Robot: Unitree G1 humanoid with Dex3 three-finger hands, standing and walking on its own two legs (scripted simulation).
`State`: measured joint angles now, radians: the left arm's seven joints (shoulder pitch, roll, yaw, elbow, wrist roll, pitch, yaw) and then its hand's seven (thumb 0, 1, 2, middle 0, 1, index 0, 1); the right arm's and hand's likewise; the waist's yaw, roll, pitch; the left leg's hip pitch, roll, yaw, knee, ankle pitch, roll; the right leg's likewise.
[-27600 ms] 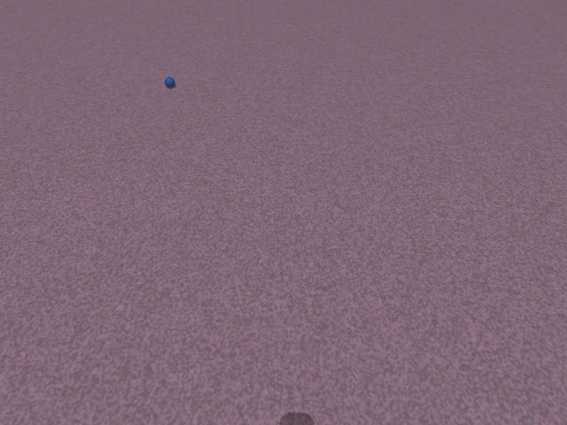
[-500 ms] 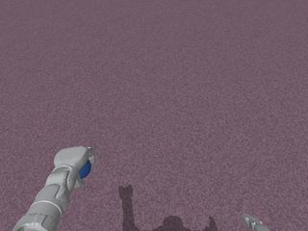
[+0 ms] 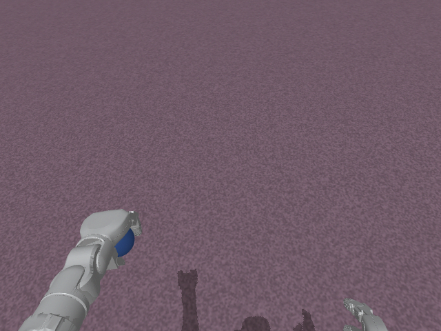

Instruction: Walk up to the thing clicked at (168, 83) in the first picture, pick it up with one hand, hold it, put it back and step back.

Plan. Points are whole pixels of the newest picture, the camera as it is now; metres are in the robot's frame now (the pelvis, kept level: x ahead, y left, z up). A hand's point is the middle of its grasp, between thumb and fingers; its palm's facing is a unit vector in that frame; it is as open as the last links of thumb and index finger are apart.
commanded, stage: hold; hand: left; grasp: from above
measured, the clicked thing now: (117, 240) +0.32 +0.23 -0.06
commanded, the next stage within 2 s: crouch in 1.10 s
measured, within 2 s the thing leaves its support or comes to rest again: neither
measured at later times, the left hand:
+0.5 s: hand (113, 248) +0.29 +0.22 -0.03, palm faces -0.45 -0.07 -0.89, open 8.5 cm
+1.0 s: hand (111, 252) +0.28 +0.22 -0.03, palm faces -0.45 -0.06 -0.89, open 8.6 cm
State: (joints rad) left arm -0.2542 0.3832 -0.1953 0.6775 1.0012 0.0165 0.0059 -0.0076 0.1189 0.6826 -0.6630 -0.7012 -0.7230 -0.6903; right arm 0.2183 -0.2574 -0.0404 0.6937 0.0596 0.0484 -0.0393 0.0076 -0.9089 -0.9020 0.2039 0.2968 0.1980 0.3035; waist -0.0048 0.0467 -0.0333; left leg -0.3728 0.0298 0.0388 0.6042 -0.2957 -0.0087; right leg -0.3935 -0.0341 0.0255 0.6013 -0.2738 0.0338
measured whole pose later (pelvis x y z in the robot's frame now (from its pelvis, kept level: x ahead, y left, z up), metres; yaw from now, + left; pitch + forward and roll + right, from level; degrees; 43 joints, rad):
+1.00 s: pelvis -0.01 +0.00 +0.01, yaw +0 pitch +0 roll +1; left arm -0.21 0.39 -0.20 0.59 1.00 0.01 -0.05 0.00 0.12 0.73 -0.63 -0.76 -0.69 -0.74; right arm 0.18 -0.26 -0.03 0.68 0.07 0.07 -0.06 0.01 -0.91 -0.90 0.20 0.30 0.20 0.30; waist 0.01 0.05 0.00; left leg -0.26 0.03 0.04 0.49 -0.23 -0.01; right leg -0.29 -0.03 0.03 0.51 -0.22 0.03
